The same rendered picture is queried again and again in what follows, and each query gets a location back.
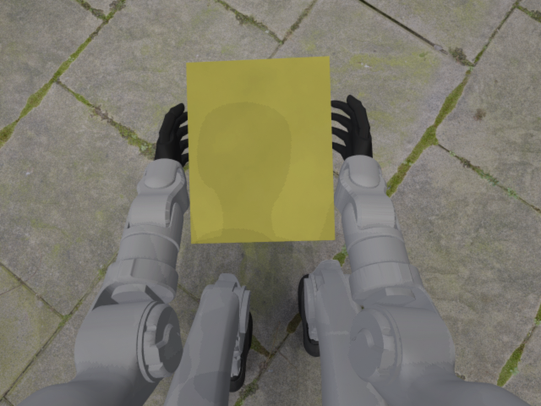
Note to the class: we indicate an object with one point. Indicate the right robot hand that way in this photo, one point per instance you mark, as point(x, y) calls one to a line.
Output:
point(358, 139)

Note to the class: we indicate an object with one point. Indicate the left robot hand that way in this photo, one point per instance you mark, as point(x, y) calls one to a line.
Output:
point(169, 144)

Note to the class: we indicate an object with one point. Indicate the robot left upper arm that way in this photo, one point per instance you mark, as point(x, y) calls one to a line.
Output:
point(122, 352)

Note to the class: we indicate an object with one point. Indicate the robot right forearm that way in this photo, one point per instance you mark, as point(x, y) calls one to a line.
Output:
point(381, 271)

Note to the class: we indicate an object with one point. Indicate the robot right upper arm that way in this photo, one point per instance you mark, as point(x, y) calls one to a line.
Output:
point(408, 356)

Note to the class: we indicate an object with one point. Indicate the right robot shin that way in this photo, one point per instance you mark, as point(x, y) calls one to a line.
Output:
point(324, 265)

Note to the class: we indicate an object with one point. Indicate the carton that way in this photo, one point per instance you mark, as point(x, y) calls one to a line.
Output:
point(260, 150)

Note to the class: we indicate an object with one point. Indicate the robot left forearm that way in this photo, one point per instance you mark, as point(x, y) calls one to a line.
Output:
point(145, 268)

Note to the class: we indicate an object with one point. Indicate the left robot thigh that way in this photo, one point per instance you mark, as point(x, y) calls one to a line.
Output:
point(204, 373)

